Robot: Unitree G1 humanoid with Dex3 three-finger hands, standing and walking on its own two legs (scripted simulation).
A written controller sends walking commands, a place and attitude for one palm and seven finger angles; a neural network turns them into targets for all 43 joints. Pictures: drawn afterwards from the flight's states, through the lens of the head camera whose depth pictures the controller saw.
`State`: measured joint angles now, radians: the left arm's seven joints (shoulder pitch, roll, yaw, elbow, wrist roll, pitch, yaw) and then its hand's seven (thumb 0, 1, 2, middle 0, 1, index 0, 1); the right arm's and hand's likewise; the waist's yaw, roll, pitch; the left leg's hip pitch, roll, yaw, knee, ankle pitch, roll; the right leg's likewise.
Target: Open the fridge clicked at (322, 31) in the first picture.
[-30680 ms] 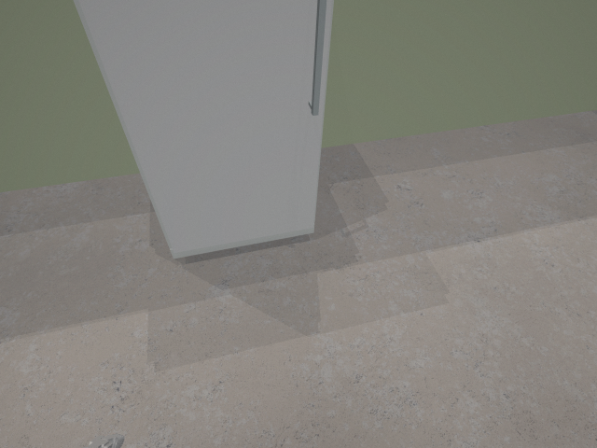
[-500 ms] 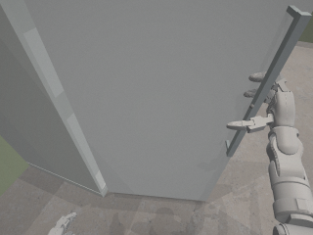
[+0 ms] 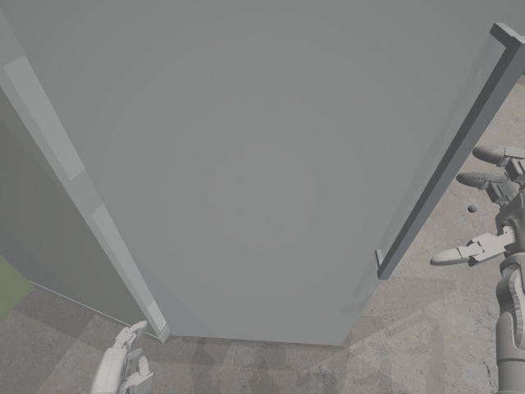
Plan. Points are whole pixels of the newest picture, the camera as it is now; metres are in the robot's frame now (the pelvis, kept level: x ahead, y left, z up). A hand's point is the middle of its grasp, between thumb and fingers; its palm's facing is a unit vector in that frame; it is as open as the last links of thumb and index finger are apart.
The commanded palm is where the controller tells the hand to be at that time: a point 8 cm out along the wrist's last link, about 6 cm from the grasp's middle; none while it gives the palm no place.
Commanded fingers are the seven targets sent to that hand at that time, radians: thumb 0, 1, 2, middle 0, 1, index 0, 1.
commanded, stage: slip the hand off the handle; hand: right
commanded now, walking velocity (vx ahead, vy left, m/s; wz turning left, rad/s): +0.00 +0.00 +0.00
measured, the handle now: (424, 190) +0.38 -0.22 +0.14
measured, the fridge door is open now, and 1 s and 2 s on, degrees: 72 71 71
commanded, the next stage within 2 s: draw the hand back to the body in 1.06 s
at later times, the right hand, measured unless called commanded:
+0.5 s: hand (514, 226) +0.30 -0.30 +0.17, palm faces +0.22 +0.96 -0.18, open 14.7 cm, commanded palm +0.26 -0.33 +0.18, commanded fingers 0.00 0.55 -0.20 0.25 1.15 0.25 1.15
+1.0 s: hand out of the picture +0.22 -0.28 +0.16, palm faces +0.23 +0.95 -0.20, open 14.7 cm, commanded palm +0.17 -0.32 +0.18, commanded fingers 0.00 0.55 -0.20 0.25 1.15 0.25 1.15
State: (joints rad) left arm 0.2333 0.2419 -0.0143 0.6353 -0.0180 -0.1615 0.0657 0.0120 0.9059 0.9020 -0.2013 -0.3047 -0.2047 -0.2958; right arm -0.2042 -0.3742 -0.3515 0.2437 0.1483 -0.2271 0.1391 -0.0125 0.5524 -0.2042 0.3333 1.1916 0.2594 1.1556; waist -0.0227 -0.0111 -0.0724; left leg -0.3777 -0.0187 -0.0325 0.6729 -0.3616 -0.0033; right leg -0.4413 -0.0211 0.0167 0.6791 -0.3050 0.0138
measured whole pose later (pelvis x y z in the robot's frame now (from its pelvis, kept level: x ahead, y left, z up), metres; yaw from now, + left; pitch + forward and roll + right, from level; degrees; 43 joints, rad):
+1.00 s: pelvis -0.01 +0.00 +0.00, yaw -2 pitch +1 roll +1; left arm 0.24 0.24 -0.05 0.62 -0.03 -0.22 0.10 0.01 0.90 0.90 -0.20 -0.30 -0.21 -0.30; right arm 0.15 -0.39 -0.41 -0.06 0.29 -0.19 0.28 -0.01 0.55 -0.20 0.26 1.15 0.26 1.15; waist -0.06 -0.03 -0.08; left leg -0.34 -0.01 0.00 0.68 -0.37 0.00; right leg -0.42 -0.01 0.05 0.71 -0.31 0.01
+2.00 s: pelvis +0.01 +0.00 +0.02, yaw -2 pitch -4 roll +0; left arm 0.22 0.23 -0.05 0.69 0.02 -0.20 0.11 0.01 0.90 0.90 -0.20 -0.30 -0.21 -0.30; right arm 0.38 -0.36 -0.34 -0.34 0.09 -0.03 -0.10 -0.01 0.10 -0.42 0.24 0.89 0.24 0.88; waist -0.08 -0.04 0.00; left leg -0.12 0.00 0.00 0.48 -0.30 -0.01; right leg -0.20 0.00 0.05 0.51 -0.24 0.01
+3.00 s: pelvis +0.01 -0.01 +0.02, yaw -2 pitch -3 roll +1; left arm 0.18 0.22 -0.03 0.64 0.02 -0.07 0.08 0.01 0.90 0.90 -0.20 -0.30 -0.21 -0.30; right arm 0.40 -0.36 -0.37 -0.36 0.05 -0.08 -0.10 0.02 -0.89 -0.90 0.21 0.30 0.21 0.30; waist -0.05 -0.04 0.01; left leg -0.07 0.00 0.00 0.35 -0.24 -0.02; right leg -0.18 -0.01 0.05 0.44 -0.21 0.00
